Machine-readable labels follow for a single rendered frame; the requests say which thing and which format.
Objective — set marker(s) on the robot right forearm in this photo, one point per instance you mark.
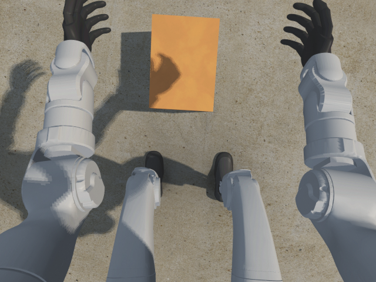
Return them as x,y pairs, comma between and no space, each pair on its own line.
329,119

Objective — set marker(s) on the left robot upper arm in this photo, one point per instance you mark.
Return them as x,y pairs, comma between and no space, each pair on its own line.
58,195

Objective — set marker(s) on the robot right shin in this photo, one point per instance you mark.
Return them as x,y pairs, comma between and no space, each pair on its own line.
232,174

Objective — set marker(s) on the right robot hand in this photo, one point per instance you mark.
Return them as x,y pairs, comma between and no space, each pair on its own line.
318,38

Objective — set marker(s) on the carton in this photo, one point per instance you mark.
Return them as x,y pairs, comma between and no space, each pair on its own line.
183,62

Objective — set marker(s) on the right robot upper arm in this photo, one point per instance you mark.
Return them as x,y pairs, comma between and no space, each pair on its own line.
342,207

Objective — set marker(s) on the robot left foot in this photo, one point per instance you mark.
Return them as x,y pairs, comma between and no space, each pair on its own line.
154,161

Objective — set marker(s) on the left robot hand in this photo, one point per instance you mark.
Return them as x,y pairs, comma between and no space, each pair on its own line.
77,27

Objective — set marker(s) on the robot left forearm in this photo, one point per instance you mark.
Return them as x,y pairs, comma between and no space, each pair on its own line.
69,107

